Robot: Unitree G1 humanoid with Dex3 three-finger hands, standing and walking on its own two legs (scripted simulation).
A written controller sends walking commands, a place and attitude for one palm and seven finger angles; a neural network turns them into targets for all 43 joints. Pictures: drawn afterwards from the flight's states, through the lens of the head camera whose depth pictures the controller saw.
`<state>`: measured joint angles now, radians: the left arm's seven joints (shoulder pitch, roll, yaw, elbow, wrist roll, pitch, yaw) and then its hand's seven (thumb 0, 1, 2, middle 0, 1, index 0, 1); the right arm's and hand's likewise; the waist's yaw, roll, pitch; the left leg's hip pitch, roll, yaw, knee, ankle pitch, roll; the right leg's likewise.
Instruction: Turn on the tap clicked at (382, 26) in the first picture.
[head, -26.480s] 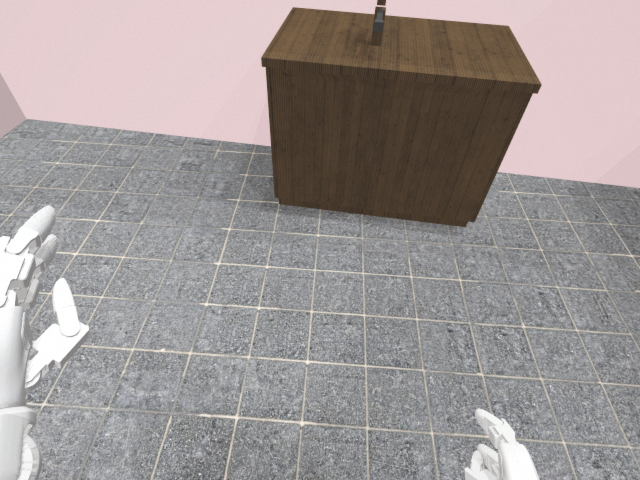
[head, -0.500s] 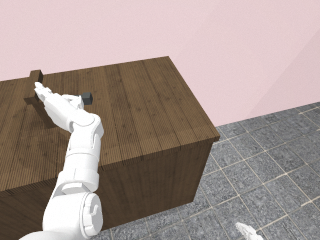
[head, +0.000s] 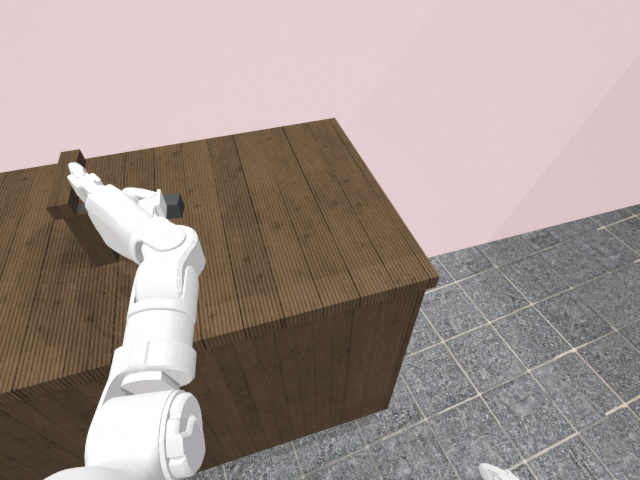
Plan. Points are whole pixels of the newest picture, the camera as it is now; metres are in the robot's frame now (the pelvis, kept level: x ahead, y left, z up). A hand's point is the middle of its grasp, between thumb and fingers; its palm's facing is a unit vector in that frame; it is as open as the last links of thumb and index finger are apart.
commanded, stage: lift the hand up off the lever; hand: left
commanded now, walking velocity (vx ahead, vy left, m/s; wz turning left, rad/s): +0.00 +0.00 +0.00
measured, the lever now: (173, 206) +0.50 +0.25 +0.07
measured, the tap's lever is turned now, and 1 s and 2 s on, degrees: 79 79 79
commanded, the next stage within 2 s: draw the hand back beside the body in 0.14 s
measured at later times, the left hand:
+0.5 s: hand (176, 224) +0.37 +0.19 +0.16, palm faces +0.38 -0.92 -0.08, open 7.8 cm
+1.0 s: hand (124, 285) +0.28 +0.21 +0.16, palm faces +0.25 -0.93 -0.27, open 7.6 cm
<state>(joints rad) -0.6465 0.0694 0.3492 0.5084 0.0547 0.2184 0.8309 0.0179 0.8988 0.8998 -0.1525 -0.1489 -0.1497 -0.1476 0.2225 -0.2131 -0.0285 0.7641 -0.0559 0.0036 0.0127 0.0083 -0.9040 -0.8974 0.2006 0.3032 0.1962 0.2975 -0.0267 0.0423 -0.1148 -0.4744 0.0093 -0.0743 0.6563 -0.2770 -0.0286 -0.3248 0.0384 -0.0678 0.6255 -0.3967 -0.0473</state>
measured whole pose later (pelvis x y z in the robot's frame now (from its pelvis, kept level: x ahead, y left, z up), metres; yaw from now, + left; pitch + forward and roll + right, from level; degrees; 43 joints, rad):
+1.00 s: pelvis +0.00 +0.01 +0.02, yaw -3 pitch -4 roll +0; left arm 0.14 0.32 0.18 -0.11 -0.08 -0.11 0.09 0.02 0.89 0.90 -0.19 -0.24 -0.19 -0.24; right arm 0.18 -0.21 0.02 0.62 0.01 -0.04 -0.05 0.01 -0.90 -0.90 0.20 0.30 0.20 0.30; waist 0.03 0.05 0.02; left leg -0.16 0.02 -0.01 0.43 -0.20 -0.02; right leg -0.02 0.04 -0.01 0.38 -0.29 -0.04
